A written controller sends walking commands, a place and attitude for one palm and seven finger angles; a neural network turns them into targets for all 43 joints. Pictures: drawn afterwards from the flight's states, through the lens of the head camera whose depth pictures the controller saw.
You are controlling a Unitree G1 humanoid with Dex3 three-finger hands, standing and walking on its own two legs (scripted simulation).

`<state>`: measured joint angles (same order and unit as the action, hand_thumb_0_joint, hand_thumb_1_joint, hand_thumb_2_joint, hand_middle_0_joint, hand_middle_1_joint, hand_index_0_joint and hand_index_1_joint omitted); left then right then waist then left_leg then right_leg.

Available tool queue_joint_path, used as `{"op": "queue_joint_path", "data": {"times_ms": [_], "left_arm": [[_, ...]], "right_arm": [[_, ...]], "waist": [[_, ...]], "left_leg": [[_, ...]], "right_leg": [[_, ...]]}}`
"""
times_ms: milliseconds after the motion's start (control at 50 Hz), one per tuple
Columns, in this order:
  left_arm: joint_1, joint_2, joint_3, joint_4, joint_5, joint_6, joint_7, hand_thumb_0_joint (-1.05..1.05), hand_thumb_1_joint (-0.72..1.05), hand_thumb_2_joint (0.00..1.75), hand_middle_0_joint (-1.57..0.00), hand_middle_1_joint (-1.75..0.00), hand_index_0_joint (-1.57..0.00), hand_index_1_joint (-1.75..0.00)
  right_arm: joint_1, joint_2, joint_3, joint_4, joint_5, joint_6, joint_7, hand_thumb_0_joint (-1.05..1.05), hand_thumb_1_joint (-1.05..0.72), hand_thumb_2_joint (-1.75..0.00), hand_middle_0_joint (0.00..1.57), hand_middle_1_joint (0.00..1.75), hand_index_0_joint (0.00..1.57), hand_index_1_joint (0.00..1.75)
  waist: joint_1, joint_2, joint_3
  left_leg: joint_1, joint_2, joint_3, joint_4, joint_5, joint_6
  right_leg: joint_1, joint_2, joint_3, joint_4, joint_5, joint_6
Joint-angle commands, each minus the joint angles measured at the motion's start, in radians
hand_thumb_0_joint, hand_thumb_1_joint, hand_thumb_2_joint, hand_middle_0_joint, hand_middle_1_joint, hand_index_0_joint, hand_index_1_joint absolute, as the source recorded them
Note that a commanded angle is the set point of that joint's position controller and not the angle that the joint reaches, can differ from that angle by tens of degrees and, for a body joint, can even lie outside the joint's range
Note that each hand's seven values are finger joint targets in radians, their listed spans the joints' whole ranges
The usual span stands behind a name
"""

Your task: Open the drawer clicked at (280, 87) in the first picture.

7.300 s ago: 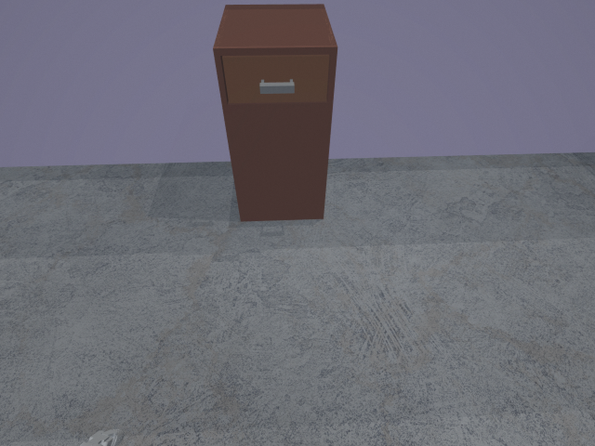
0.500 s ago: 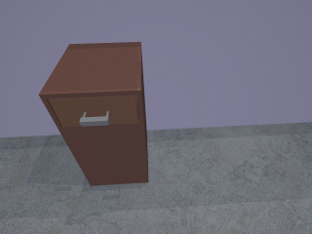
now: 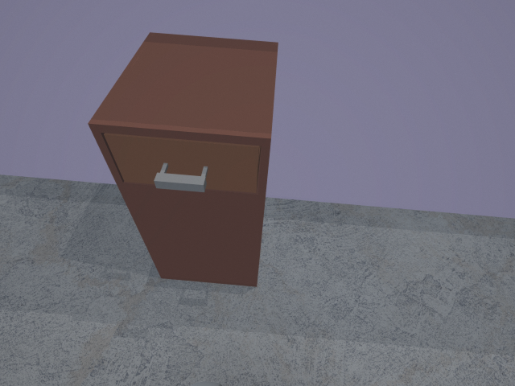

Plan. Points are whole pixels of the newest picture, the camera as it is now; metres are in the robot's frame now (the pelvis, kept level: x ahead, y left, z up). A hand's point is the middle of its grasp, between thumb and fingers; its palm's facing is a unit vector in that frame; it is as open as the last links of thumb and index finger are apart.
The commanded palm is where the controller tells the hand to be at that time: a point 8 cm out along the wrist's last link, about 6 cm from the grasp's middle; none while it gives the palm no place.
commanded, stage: come to a stop and stand still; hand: left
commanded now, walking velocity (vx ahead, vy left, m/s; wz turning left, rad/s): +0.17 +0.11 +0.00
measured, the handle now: (183, 175) +0.55 +0.23 -0.07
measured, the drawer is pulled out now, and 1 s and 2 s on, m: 0.00 0.00 0.00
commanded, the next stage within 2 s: look again from close up in 1.74 s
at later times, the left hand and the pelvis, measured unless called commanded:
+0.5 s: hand out of the picture +0.13 +0.19 -0.15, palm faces +0.02 -0.96 -0.28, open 7.4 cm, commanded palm none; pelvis +0.06 +0.00 +0.00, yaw -1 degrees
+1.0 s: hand out of the picture +0.01 +0.17 -0.15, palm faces +0.13 -0.96 -0.25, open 7.4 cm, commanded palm none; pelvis +0.02 -0.02 +0.02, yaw +1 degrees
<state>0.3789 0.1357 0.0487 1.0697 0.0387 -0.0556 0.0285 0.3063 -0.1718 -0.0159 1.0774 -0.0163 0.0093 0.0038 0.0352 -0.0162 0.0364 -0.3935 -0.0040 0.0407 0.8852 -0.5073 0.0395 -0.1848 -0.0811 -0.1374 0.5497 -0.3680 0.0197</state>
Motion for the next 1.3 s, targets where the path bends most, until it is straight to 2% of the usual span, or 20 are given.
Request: {"op": "queue_joint_path", "data": {"times_ms": [0,40,60,80,100,140,220,360,420,460,480,580,860,1040,1060,1080,1100,1120,1200,1280], "left_arm": [[-0.022,0.186,0.038,-0.046,-0.001,-0.004,0.003,0.00,0.90,0.90,-0.20,-0.30,-0.20,-0.30],[-0.023,0.152,0.024,-0.051,-0.010,0.016,-0.005,0.00,0.90,0.90,-0.20,-0.30,-0.20,-0.30],[-0.007,0.098,0.015,-0.068,-0.020,0.027,-0.008,0.00,0.90,0.90,-0.20,-0.30,-0.20,-0.30],[-0.009,0.080,0.007,-0.090,-0.020,0.031,-0.004,0.00,0.90,0.90,-0.20,-0.30,-0.20,-0.30],[-0.005,0.082,0.009,-0.091,-0.023,0.032,-0.004,0.00,0.90,0.90,-0.20,-0.30,-0.20,-0.30],[-0.020,0.043,-0.005,-0.053,-0.025,0.032,0.002,0.00,0.90,0.90,-0.20,-0.30,-0.20,-0.30],[0.043,0.044,-0.017,-0.025,-0.025,0.061,0.006,0.00,0.90,0.90,-0.20,-0.30,-0.20,-0.30],[-0.058,0.092,0.009,-0.129,-0.019,0.081,0.003,0.00,0.90,0.90,-0.20,-0.30,-0.20,-0.30],[-0.024,0.103,0.016,-0.133,-0.015,0.064,0.000,0.00,0.90,0.90,-0.20,-0.30,-0.20,-0.30],[-0.017,0.211,0.031,-0.139,-0.003,0.042,0.011,0.00,0.90,0.90,-0.20,-0.30,-0.20,-0.30],[-0.002,0.237,0.029,-0.145,-0.009,0.039,0.010,0.00,0.90,0.90,-0.20,-0.30,-0.20,-0.30],[-0.108,0.171,0.017,-0.173,-0.020,0.028,0.016,0.00,0.90,0.90,-0.20,-0.30,-0.20,-0.30],[-0.022,0.200,0.034,-0.116,-0.012,0.031,0.003,0.00,0.90,0.90,-0.20,-0.30,-0.20,-0.30],[-0.060,0.168,0.021,-0.064,-0.016,0.050,-0.010,0.00,0.90,0.90,-0.20,-0.30,-0.20,-0.30],[-0.052,0.128,0.009,-0.059,-0.019,0.051,-0.013,0.00,0.90,0.90,-0.20,-0.30,-0.20,-0.30],[-0.022,0.071,-0.004,-0.064,-0.022,0.050,-0.017,0.00,0.90,0.90,-0.20,-0.30,-0.20,-0.30],[-0.033,0.054,-0.009,-0.080,-0.016,0.045,-0.018,0.00,0.90,0.90,-0.20,-0.30,-0.20,-0.30],[-0.064,0.059,-0.003,-0.095,-0.011,0.044,-0.023,0.00,0.90,0.90,-0.20,-0.30,-0.20,-0.30],[-0.012,0.038,-0.004,-0.035,-0.008,0.045,-0.035,0.00,0.90,0.90,-0.20,-0.30,-0.20,-0.30],[-0.059,0.016,-0.017,-0.035,-0.021,0.037,-0.024,0.00,0.90,0.90,-0.20,-0.30,-0.20,-0.30]], "right_arm": [[0.018,-0.006,-0.003,-0.090,0.004,-0.044,0.018,0.00,-0.90,-0.90,0.20,0.30,0.20,0.30],[0.175,-0.068,-0.013,-0.034,-0.004,-0.052,0.006,0.00,-0.90,-0.90,0.20,0.30,0.20,0.30],[0.253,-0.175,-0.036,-0.026,-0.019,-0.058,-0.008,0.00,-0.90,-0.90,0.20,0.30,0.20,0.30],[0.273,-0.215,-0.041,-0.035,-0.010,-0.049,-0.021,0.00,-0.90,-0.90,0.20,0.30,0.20,0.30],[0.190,-0.211,-0.040,-0.067,-0.010,-0.038,-0.028,0.00,-0.90,-0.90,0.20,0.30,0.20,0.30],[0.011,-0.135,-0.012,-0.102,-0.014,-0.053,-0.035,0.00,-0.90,-0.90,0.20,0.30,0.20,0.30],[-0.039,-0.119,-0.004,-0.102,-0.002,-0.052,-0.047,0.00,-0.90,-0.90,0.20,0.30,0.20,0.30],[-0.050,-0.177,-0.055,-0.118,-0.015,-0.011,-0.053,0.00,-0.90,-0.90,0.20,0.30,0.20,0.30],[-0.073,-0.166,-0.058,-0.127,-0.010,-0.002,-0.042,0.00,-0.90,-0.90,0.20,0.30,0.20,0.30],[-0.037,-0.072,-0.047,-0.144,0.002,0.003,-0.031,0.00,-0.90,-0.90,0.20,0.30,0.20,0.30],[-0.046,-0.055,-0.046,-0.154,0.005,0.012,-0.033,0.00,-0.90,-0.90,0.20,0.30,0.20,0.30],[-0.048,-0.071,-0.050,-0.103,0.001,0.034,-0.015,0.00,-0.90,-0.90,0.20,0.30,0.20,0.30],[-0.087,-0.072,-0.031,-0.108,-0.006,0.027,0.001,0.00,-0.90,-0.90,0.20,0.30,0.20,0.30],[0.131,-0.030,-0.005,-0.026,-0.004,-0.009,-0.012,0.00,-0.90,-0.90,0.20,0.30,0.20,0.30],[0.161,-0.056,-0.007,-0.014,-0.007,-0.017,-0.019,0.00,-0.90,-0.90,0.20,0.30,0.20,0.30],[0.173,-0.112,-0.018,-0.023,-0.015,-0.023,-0.024,0.00,-0.90,-0.90,0.20,0.30,0.20,0.30],[0.159,-0.151,-0.022,-0.047,-0.016,-0.019,-0.030,0.00,-0.90,-0.90,0.20,0.30,0.20,0.30],[0.138,-0.154,-0.024,-0.062,-0.021,-0.017,-0.035,0.00,-0.90,-0.90,0.20,0.30,0.20,0.30],[0.044,-0.064,0.011,-0.052,-0.011,-0.050,-0.043,0.00,-0.90,-0.90,0.20,0.30,0.20,0.30],[0.117,-0.068,0.010,-0.013,-0.015,-0.056,-0.054,0.00,-0.90,-0.90,0.20,0.30,0.20,0.30]], "waist": [[-0.067,-0.104,0.033],[-0.122,0.073,-0.006],[-0.140,0.364,-0.055],[-0.133,0.376,-0.093],[-0.100,0.219,-0.080],[-0.041,0.099,-0.013],[-0.013,0.118,-0.038],[-0.036,0.160,-0.083],[-0.007,0.109,-0.100],[-0.021,-0.220,-0.114],[-0.001,-0.222,-0.118],[-0.038,-0.124,-0.075],[0.013,-0.113,-0.056],[-0.069,-0.060,-0.023],[-0.075,0.042,-0.006],[-0.069,0.238,0.015],[-0.068,0.275,0.074],[-0.066,0.180,0.121],[-0.007,0.148,0.103],[-0.038,0.144,0.059]], "left_leg": [[0.108,0.017,0.044,-0.234,0.202,-0.008],[0.355,-0.004,0.050,-0.370,0.282,-0.022],[0.412,0.246,-0.327,-0.492,0.403,0.064],[0.382,0.374,-0.507,-0.602,0.525,0.154],[0.330,0.405,-0.466,-0.588,0.572,0.214],[0.154,0.338,-0.308,-0.557,0.747,0.185],[0.169,0.282,-0.141,-0.543,1.015,0.151],[0.270,0.321,-0.148,-0.470,1.053,0.154],[0.208,0.242,-0.100,-0.382,0.821,0.080],[0.004,0.034,0.040,-0.172,0.195,-0.036],[-0.028,-0.018,-0.010,-0.027,-0.108,-0.047],[-0.111,0.005,-0.070,0.233,0.080,-0.077],[-0.090,0.029,-0.032,-0.032,0.135,-0.073],[0.366,-0.001,0.030,-0.493,0.211,-0.022],[0.360,0.066,-0.046,-0.574,0.142,-0.006],[0.322,0.235,-0.291,-0.708,-0.052,0.055],[0.241,0.355,-0.429,-0.799,-0.144,0.134],[0.128,0.376,-0.430,-0.811,-0.136,0.176],[0.093,0.226,-0.208,-0.744,0.248,0.113],[0.193,0.226,-0.143,-0.615,0.697,0.122]], "right_leg": [[-0.111,-0.221,0.123,-0.185,0.217,-0.142],[-0.236,-0.103,0.026,0.076,0.132,-0.089],[-0.374,0.020,-0.045,0.372,-0.123,-0.026],[-0.417,0.048,0.061,0.542,-0.299,-0.031],[-0.393,-0.001,0.115,0.571,-0.245,-0.046],[-0.283,-0.031,0.133,0.506,-0.155,-0.031],[-0.166,-0.005,0.112,0.339,-0.036,0.001],[-0.182,0.038,0.107,0.213,-0.042,-0.019],[-0.043,0.045,0.089,-0.035,0.200,-0.016],[0.093,-0.204,0.368,-0.120,0.760,-0.086],[0.061,-0.326,0.414,-0.135,0.972,-0.185],[0.045,-0.203,0.287,-0.163,0.789,-0.179],[0.069,-0.215,0.370,-0.333,0.129,-0.216],[-0.253,-0.076,0.238,-0.315,-0.200,-0.116],[-0.276,-0.022,0.190,-0.192,-0.174,-0.094],[-0.351,0.059,0.104,0.016,-0.133,-0.068],[-0.416,0.083,0.047,0.162,-0.130,-0.053],[-0.398,0.062,0.088,0.282,-0.090,-0.054],[-0.305,0.039,0.124,0.390,0.056,-0.041],[-0.217,0.046,0.092,0.180,-0.012,-0.027]]}}
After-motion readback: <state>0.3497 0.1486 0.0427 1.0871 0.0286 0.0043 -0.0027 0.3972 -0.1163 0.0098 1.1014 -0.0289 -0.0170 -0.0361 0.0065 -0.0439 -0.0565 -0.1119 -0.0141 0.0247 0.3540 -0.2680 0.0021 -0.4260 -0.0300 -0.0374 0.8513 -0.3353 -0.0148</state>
